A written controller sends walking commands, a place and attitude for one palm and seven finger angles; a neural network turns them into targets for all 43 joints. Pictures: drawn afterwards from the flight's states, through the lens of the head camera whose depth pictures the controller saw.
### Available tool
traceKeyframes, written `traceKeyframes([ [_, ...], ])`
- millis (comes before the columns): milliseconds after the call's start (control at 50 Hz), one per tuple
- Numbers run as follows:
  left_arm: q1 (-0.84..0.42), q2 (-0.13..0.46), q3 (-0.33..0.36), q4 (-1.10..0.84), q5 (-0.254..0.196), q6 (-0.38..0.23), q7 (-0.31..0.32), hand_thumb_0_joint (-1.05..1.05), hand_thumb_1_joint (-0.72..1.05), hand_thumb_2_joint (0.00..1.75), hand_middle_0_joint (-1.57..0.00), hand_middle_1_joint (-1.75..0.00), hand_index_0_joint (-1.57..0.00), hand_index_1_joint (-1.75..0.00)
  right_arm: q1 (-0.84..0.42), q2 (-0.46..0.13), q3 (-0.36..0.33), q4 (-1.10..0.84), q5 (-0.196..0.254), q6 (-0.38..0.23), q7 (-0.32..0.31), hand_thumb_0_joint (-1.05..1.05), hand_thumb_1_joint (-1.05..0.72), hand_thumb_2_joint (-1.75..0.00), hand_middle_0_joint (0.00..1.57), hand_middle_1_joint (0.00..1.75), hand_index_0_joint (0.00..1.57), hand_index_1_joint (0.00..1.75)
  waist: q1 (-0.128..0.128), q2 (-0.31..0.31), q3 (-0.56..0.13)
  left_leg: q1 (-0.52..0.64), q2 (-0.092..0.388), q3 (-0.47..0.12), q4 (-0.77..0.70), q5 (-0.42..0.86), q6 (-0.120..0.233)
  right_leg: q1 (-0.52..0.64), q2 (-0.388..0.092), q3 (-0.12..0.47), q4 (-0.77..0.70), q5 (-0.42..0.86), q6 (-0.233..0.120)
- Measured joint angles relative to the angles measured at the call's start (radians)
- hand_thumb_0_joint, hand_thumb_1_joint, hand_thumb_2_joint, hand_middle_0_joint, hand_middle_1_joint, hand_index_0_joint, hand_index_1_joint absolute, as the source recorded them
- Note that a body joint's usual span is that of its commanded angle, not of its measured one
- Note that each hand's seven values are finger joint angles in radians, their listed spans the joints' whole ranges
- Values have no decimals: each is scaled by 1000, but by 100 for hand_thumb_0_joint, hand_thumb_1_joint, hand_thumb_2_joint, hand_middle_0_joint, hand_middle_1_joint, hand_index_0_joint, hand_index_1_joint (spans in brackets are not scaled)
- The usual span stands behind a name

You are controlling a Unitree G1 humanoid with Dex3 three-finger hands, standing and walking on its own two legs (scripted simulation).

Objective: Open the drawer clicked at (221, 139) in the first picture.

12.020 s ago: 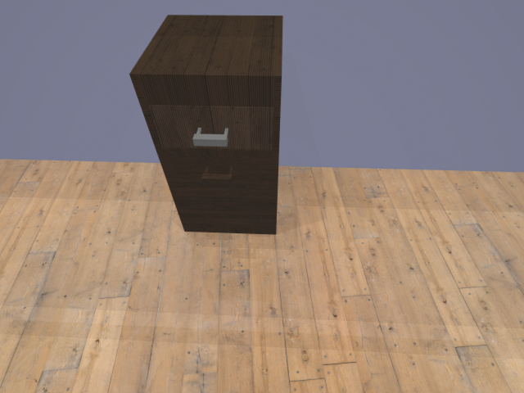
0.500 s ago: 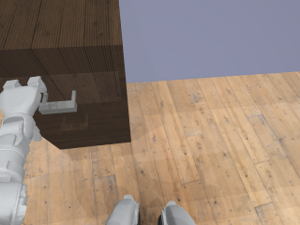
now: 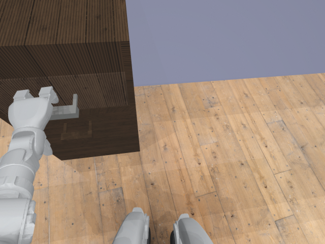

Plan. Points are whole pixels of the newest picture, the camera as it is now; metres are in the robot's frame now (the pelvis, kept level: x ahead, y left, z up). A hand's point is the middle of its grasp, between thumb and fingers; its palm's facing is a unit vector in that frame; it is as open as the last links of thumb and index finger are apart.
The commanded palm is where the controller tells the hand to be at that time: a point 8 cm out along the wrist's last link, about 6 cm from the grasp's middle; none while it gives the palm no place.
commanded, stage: lower the fingers behind the handle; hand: left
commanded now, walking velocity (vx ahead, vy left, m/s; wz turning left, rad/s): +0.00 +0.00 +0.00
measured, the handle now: (58, 105) +0.48 +0.31 -0.07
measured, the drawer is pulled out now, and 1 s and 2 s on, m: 0.00 0.00 0.00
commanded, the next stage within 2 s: close the thumb around the handle in 1.14 s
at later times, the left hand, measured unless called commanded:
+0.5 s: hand (57, 120) +0.43 +0.30 -0.07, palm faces -0.02 -0.04 -1.00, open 13.8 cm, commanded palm +0.42 +0.29 -0.02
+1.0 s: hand (60, 123) +0.43 +0.30 -0.09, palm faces -0.01 -0.03 -1.00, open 13.8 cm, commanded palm +0.42 +0.29 -0.03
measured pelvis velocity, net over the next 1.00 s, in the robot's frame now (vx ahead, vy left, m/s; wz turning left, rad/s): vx -0.02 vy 0.00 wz -0.03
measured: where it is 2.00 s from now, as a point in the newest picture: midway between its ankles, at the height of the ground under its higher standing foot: outside the picture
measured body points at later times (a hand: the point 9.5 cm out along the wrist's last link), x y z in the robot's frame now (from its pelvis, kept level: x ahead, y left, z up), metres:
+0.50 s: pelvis -0.01 +0.00 -0.03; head +0.14 +0.02 +0.40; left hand +0.43 +0.30 -0.01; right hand +0.05 -0.28 -0.15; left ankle +0.03 +0.06 -0.64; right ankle +0.00 -0.13 -0.64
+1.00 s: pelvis -0.02 +0.00 -0.05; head +0.14 +0.02 +0.37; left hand +0.43 +0.30 -0.03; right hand +0.04 -0.28 -0.17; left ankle +0.03 +0.06 -0.64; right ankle +0.00 -0.13 -0.64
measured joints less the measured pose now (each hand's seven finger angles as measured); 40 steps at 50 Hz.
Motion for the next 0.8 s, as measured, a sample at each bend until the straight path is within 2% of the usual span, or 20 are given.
traceKeyframes([
  [80,-15,6,-30,-21,-4,-44,-28,-1,-49,31,-32,-121,-32,-120,5,7,-5,22,-3,-13,-11,0,-91,-89,20,30,20,30,-1,-5,-10,-9,-2,-17,12,-3,-5,-2,0,-18,3,-3,-5],
  [160,-36,3,-35,-5,10,-73,-22,-1,-49,31,-32,-120,-31,-120,-4,-1,-4,20,-5,-16,-11,0,-91,-89,20,30,20,30,-16,-5,-22,-32,0,-21,34,-11,-7,-23,3,-24,21,-10,-8],
  [260,-46,9,9,28,28,-67,10,0,-49,31,-31,-120,-31,-120,-21,-17,2,-11,-9,-11,-3,0,-91,-89,20,30,20,30,-33,1,-19,-79,7,-11,69,-19,-5,-75,9,-18,60,-16,-7],
  [380,-39,12,32,1,33,-70,41,0,-49,31,-31,-122,-31,-120,-22,-22,0,-15,-13,-9,6,0,-91,-89,20,30,20,30,-23,3,-13,-123,11,0,104,-29,-4,-125,13,-12,103,-27,-4],
  [620,-43,23,27,21,25,-69,47,0,-49,31,-29,-122,-31,-120,-21,-11,21,-6,-6,-13,13,0,-91,-89,20,30,20,30,-26,1,-23,-147,15,4,137,-41,-4,-152,17,-12,141,-39,-7],
  [800,-67,43,38,33,30,-87,41,0,-49,31,-28,-124,-31,-120,-25,-26,21,-21,-8,-26,12,0,-91,-89,20,30,20,30,-32,6,-25,-215,15,4,191,-50,-3,-220,17,-20,197,-51,-5],
])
